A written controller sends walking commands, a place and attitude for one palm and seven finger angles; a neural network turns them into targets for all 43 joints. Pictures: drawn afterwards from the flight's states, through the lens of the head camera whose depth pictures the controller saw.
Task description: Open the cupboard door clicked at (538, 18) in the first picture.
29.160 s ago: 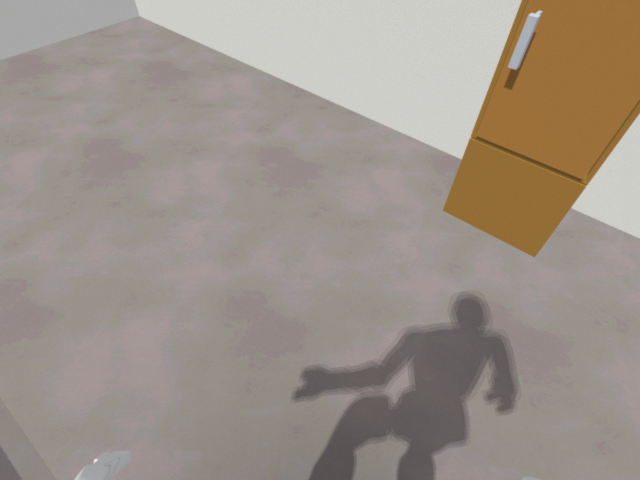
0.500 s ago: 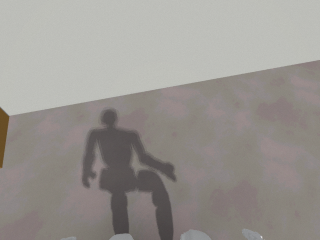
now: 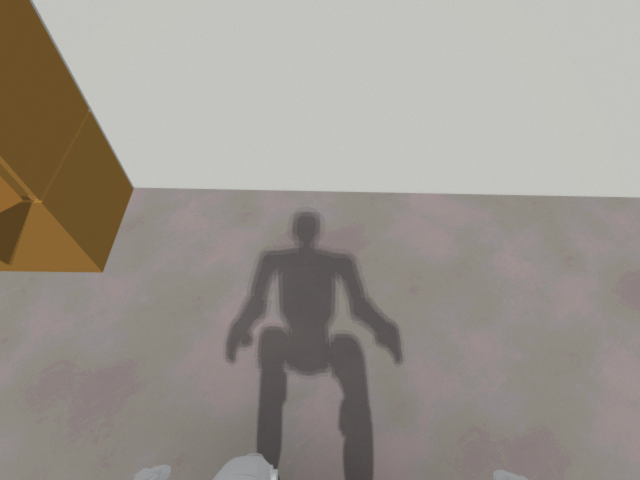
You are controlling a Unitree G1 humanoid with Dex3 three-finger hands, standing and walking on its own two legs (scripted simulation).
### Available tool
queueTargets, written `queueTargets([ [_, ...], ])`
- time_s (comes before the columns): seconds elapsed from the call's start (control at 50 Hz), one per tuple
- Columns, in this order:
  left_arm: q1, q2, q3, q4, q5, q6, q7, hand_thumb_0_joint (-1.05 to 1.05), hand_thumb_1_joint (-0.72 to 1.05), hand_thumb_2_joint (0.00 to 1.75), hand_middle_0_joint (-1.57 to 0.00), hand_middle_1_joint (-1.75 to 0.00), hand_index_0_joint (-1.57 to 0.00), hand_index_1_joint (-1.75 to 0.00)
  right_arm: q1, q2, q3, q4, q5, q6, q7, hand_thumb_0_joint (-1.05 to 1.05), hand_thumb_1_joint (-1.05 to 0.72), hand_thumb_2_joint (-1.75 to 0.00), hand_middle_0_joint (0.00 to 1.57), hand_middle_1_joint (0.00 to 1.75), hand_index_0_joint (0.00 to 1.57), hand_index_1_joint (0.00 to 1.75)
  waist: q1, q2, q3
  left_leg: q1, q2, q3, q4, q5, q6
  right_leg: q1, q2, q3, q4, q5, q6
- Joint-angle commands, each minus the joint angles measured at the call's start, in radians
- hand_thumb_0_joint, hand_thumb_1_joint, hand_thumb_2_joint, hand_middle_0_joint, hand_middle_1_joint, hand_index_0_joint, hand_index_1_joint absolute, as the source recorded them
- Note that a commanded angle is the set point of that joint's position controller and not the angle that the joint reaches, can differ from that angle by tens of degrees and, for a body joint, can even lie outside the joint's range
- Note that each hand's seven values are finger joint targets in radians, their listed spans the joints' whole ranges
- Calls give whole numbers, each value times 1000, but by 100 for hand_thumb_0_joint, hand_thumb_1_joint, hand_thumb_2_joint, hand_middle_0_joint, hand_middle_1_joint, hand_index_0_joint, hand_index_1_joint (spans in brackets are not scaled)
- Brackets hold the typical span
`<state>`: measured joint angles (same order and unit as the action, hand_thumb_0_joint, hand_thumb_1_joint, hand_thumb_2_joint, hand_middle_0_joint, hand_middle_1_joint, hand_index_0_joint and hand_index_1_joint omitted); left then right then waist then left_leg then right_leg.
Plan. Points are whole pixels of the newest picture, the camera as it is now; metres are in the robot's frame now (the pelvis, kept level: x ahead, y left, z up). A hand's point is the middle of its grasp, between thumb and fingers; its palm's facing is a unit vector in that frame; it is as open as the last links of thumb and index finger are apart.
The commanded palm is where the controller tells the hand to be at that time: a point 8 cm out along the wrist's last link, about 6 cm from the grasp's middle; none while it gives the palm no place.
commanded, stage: turn to face it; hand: left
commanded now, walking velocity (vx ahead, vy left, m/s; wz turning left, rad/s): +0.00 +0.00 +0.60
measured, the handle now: out of the picture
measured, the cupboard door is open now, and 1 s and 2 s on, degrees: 45 45 45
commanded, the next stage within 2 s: take the last steps up to it in 1.26 s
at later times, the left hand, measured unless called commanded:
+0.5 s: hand out of the picture +0.06 +0.20 -0.15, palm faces +0.29 -0.91 -0.30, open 7.4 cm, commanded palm none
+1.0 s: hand out of the picture -0.03 +0.22 -0.17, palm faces +0.58 -0.78 -0.24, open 7.4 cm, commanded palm none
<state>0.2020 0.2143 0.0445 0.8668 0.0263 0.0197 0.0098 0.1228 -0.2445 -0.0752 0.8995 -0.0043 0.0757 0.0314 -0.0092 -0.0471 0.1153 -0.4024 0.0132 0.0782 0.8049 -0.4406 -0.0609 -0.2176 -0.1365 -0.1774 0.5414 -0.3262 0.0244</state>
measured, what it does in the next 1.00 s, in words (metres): steps on the spot, turning left: left foot, then right foot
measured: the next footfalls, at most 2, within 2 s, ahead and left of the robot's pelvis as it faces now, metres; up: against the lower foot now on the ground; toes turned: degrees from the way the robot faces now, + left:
left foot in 0.06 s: +0.05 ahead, +0.12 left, +0.00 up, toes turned +7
right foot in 0.42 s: +0.08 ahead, -0.14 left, +0.00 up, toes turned +13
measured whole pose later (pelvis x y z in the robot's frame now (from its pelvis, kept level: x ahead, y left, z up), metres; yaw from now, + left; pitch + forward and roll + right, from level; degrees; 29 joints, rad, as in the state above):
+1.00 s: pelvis +0.02 -0.01 +0.00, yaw +35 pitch +1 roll -1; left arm 0.16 0.27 0.08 0.89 0.02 0.06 0.00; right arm 0.15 -0.22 -0.04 0.90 -0.02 0.03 -0.01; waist 0.00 -0.03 0.09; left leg -0.31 -0.02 -0.03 0.51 -0.22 0.04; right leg -0.47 -0.08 -0.01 1.00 -0.43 0.08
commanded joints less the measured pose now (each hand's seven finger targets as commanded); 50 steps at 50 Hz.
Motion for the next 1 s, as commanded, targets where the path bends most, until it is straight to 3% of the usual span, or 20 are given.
queueTargets([
  [0.0, 28, 223, 65, -53, -13, -19, 8, 0, 90, 90, -20, -30, -20, -30, 49, -90, -14, -74, -8, -49, -1, 0, -90, -90, 20, 30, 20, 30, -19, -64, -203, 217, -14, 17, -342, 254, 29, 51, -182, 52, 94, 511, -41],
  [0.02, 27, 178, 58, -74, -16, -13, 3, 0, 90, 90, -20, -30, -20, -30, 106, -178, -37, -70, -15, -57, -6, 0, -90, -90, 20, 30, 20, 30, -48, 146, -249, 381, 159, -216, -393, 459, 102, -141, -99, 7, 286, 237, 23],
  [0.04, -32, 110, 35, -119, -21, -9, 0, 0, 90, 90, -20, -30, -20, -30, 191, -284, -65, -61, -20, -58, -19, 0, -90, -90, 20, 30, 20, 30, -100, 370, -262, 459, 403, -540, -424, 860, 272, -382, 23, 35, 506, -345, 81],
  [0.08, -101, 133, 40, -133, -12, 4, 5, 0, 90, 90, -20, -30, -20, -30, 193, -271, -57, -49, -23, -57, -38, 0, -90, -90, 20, 30, 20, 30, -85, 189, -228, 364, 380, -472, -417, 738, 317, -403, 10, 178, 629, -272, 52],
  [0.16, -53, 123, 45, -73, -9, 14, -2, 0, 90, 90, -20, -30, -20, -30, 55, -189, -29, -80, -21, -66, -51, 0, -90, -90, 20, 30, 20, 30, -13, 206, -186, 261, 226, -342, -431, 613, 223, -335, 35, 195, 571, -107, 60],
  [0.28, -68, 106, 39, -82, -15, 10, -3, 0, 90, 90, -20, -30, -20, -30, 54, -204, -41, -71, -25, -55, -43, 0, -90, -90, 20, 30, 20, 30, -17, 202, -178, 194, 187, -384, -435, 475, 212, -177, 101, 158, 264, -110, 48],
  [0.34, 12, 120, 44, -64, -18, 0, 1, 0, 90, 90, -20, -30, -20, -30, 6, -200, -46, -85, -18, -47, -40, 0, -90, -90, 20, 30, 20, 30, 24, 212, -192, 97, 152, -396, -371, 462, 182, 11, 132, 141, 46, 2, 39],
  [0.36, 60, 143, 52, -57, -17, -8, 6, 0, 90, 90, -20, -30, -20, -30, -17, -181, -44, -94, -11, -46, -39, 0, -90, -90, 20, 30, 20, 30, 54, 158, -194, 15, 110, -383, -316, 381, 145, 127, 104, 162, -104, 82, 33],
  [0.4, 88, 287, 77, -60, 6, -21, 19, 0, 90, 90, -20, -30, -20, -30, -30, -90, -31, -131, -1, -47, -28, 0, -90, -90, 20, 30, 20, 30, 82, -292, -171, -223, -102, -112, 122, -160, 15, 195, -334, 585, -310, 144, -141],
  [0.42, 56, 268, 68, -69, -1, -19, 24, 0, 90, 90, -20, -30, -20, -30, -21, -130, -40, -124, -8, -41, -23, 0, -90, -90, 20, 30, 20, 30, 61, -207, -163, -181, -35, -151, 298, -169, 24, 96, -364, 518, -287, 203, -193],
  [0.44, -17, 217, 56, -83, -1, -20, 25, 0, 90, 90, -20, -30, -20, -30, 6, -111, -37, -109, -12, -33, -17, 0, -90, -90, 20, 30, 20, 30, 15, -163, -130, -181, -16, -149, 367, -101, 23, 58, -287, 412, -267, 214, -189],
  [0.5, -44, 169, 39, -88, -7, -22, 22, 0, 90, 90, -20, -30, -20, -30, -9, -90, -27, -80, -9, -21, -5, 0, -90, -90, 20, 30, 20, 30, 2, -217, -111, -178, 13, -83, 351, -28, -7, 94, -181, 208, -189, 498, -144],
  [0.62, 57, 217, 59, -46, 3, -25, 20, 0, 90, 90, -20, -30, -20, -30, -80, -41, -5, -94, -2, -33, 6, 0, -90, -90, 20, 30, 20, 30, 55, -157, -144, -57, -3, 20, -14, -14, -1, 192, -211, 133, -107, 632, -129],
  [0.68, 49, 234, 65, -44, -6, -22, 11, 0, 90, 90, -20, -30, -20, -30, -12, -66, -6, -84, -6, -43, 1, 0, -90, -90, 20, 30, 20, 30, 15, -127, -170, 99, -29, 47, -228, 132, 19, 137, -197, 69, 12, 624, -75],
  [0.7, 33, 226, 65, -47, -14, -21, 7, 0, 90, 90, -20, -30, -20, -30, 46, -95, -15, -69, -10, -49, -1, 0, -90, -90, 20, 30, 20, 30, -23, -65, -197, 226, -18, 21, -338, 261, 36, 59, -183, 42, 120, 579, -36],
  [0.72, 28, 180, 57, -70, -18, -17, 2, 0, 90, 90, -20, -30, -20, -30, 118, -189, -37, -61, -17, -58, -6, 0, -90, -90, 20, 30, 20, 30, -59, 147, -259, 398, 166, -224, -382, 490, 114, -135, -95, -4, 321, 270, 28],
  [0.74, -32, 112, 32, -115, -23, -12, 0, 0, 90, 90, -20, -30, -20, -30, 201, -288, -64, -49, -20, -58, -19, 0, -90, -90, 20, 30, 20, 30, -106, 368, -269, 469, 400, -538, -415, 907, 282, -370, 25, 36, 537, -345, 79],
  [0.76, -78, 142, 35, -129, -14, 1, 6, 0, 90, 90, -20, -30, -20, -30, 234, -292, -60, -26, -18, -53, -29, 0, -90, -90, 20, 30, 20, 30, -106, 243, -279, 456, 423, -499, -388, 908, 334, -387, 13, 162, 623, -347, 56],
  [0.86, -42, 120, 43, -58, -8, 16, -2, 0, 90, 90, -20, -30, -20, -30, 52, -184, -22, -72, -22, -67, -52, 0, -90, -90, 20, 30, 20, 30, -11, 190, -171, 237, 231, -345, -454, 556, 225, -324, 31, 192, 585, -104, 55],
  [0.98, -54, 102, 34, -56, -10, 17, -2, 0, 90, 90, -20, -30, -20, -30, 63, -182, -25, -57, -25, -59, -46, 0, -90, -90, 20, 30, 20, 30, -14, 190, -160, 195, 201, -350, -475, 413, 223, -218, 78, 159, 345, -104, 48],
])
